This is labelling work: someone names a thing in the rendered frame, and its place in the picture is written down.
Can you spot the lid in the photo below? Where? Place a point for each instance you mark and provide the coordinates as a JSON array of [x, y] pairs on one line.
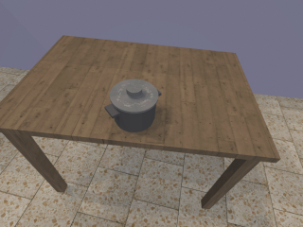
[[134, 104]]

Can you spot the knob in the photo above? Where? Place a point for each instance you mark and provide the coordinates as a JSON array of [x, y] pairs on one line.
[[134, 89]]

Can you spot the table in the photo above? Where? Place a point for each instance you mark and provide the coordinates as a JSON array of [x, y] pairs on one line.
[[206, 105]]

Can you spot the pot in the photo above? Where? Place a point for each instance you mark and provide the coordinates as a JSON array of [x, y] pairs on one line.
[[132, 122]]

